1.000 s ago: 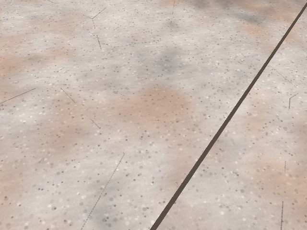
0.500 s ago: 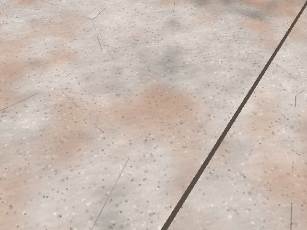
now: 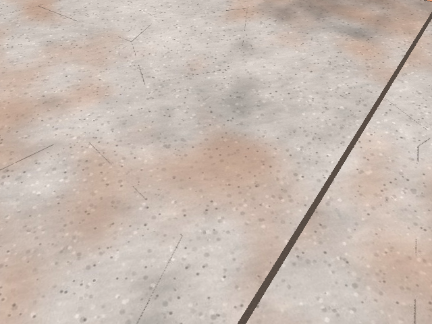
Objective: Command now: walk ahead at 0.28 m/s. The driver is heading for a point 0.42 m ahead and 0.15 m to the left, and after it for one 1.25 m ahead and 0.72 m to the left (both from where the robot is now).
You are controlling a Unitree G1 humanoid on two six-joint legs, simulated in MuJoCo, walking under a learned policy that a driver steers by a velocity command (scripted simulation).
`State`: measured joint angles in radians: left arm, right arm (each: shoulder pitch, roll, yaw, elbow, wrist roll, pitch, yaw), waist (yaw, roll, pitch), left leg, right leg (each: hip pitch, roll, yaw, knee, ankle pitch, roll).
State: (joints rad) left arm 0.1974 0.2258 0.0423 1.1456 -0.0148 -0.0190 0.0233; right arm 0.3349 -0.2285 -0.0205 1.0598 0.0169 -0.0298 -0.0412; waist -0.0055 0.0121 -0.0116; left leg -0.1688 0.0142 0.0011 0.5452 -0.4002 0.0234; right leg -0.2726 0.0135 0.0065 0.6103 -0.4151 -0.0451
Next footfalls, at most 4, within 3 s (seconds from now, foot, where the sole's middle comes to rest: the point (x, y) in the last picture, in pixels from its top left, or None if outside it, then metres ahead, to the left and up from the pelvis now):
0.54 left None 0.40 0.13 -0.77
1.04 right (231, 308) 0.59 -0.01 -0.77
1.48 left None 0.39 0.18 -0.77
1.94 right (216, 314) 0.58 0.04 -0.77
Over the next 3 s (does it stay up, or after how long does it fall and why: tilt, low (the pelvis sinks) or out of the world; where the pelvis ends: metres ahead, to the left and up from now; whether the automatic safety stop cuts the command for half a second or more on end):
stays up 0.48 0.07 0.00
